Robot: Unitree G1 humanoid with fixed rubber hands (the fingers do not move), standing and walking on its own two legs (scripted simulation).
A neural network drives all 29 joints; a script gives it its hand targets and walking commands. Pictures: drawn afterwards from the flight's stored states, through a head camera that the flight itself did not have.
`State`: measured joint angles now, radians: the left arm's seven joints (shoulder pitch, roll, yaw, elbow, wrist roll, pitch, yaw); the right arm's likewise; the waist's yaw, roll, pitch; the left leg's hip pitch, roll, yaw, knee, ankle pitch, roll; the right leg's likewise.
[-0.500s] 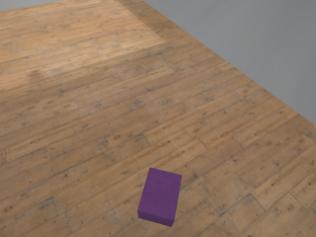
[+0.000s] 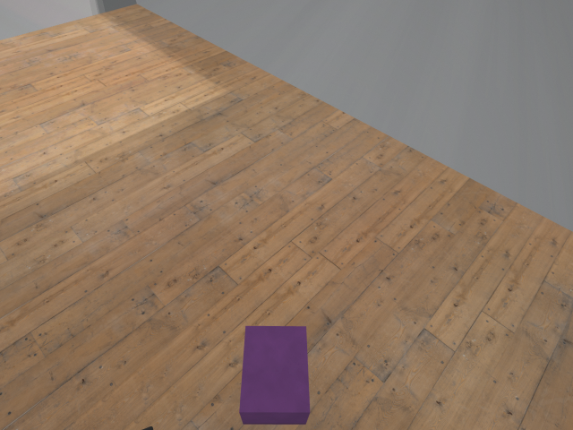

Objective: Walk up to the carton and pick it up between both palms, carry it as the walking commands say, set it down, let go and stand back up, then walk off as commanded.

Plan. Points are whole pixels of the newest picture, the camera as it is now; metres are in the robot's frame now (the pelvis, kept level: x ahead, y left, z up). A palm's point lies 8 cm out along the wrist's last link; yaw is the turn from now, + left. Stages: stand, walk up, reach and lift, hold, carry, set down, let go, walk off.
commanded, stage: walk up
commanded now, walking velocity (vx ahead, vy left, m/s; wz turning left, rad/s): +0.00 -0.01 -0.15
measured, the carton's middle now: (275, 374) +0.41 +0.00 -0.69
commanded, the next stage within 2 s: none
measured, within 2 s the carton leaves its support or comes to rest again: neither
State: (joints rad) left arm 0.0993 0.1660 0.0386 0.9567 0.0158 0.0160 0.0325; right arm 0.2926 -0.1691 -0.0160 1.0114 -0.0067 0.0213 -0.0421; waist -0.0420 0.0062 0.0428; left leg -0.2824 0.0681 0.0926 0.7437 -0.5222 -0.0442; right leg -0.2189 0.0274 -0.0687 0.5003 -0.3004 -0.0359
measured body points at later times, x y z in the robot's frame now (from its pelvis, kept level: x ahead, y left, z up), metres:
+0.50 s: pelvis -0.02 -0.01 +0.01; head +0.00 -0.01 +0.46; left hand +0.05 +0.23 -0.14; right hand -0.01 -0.25 -0.15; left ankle -0.02 +0.13 -0.73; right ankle -0.03 -0.13 -0.73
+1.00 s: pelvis -0.05 -0.01 +0.01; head -0.02 +0.00 +0.46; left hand -0.05 +0.23 -0.15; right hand -0.01 -0.25 -0.14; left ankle -0.02 +0.13 -0.73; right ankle -0.03 -0.13 -0.73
